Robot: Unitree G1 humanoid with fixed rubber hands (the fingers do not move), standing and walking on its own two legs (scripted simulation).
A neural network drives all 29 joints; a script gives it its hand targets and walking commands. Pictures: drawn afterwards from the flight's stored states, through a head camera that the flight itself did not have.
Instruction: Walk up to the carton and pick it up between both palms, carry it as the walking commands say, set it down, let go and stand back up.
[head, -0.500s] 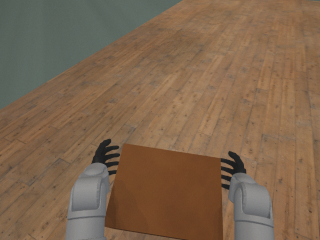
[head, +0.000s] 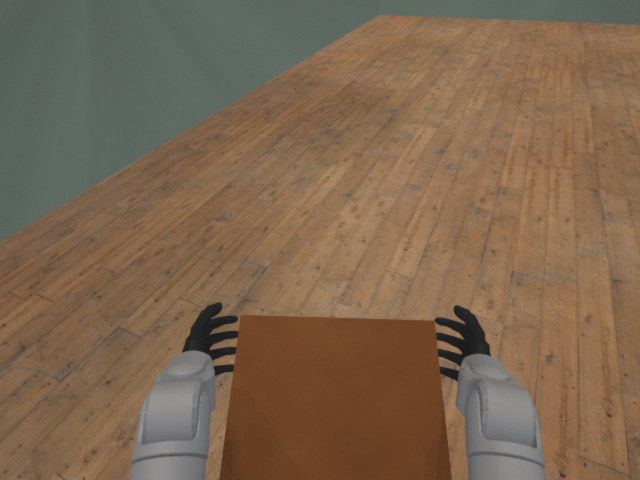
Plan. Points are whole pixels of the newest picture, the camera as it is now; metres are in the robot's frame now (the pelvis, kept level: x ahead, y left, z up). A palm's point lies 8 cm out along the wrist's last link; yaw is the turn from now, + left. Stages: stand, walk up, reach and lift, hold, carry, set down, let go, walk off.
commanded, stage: carry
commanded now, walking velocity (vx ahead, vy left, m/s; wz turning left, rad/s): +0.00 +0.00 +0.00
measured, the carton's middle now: (334, 402) +0.27 +0.01 -0.06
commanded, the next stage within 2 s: none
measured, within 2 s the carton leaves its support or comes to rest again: neither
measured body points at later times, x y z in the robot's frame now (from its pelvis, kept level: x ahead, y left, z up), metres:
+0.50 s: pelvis -0.04 -0.01 -0.01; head -0.10 -0.05 +0.43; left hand +0.22 +0.17 +0.04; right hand +0.24 -0.17 +0.01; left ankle +0.08 +0.12 -0.72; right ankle +0.07 -0.06 -0.72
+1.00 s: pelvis -0.08 -0.05 +0.01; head -0.11 -0.09 +0.46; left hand +0.18 +0.12 +0.05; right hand +0.19 -0.22 +0.02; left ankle -0.09 +0.09 -0.72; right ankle +0.07 -0.06 -0.72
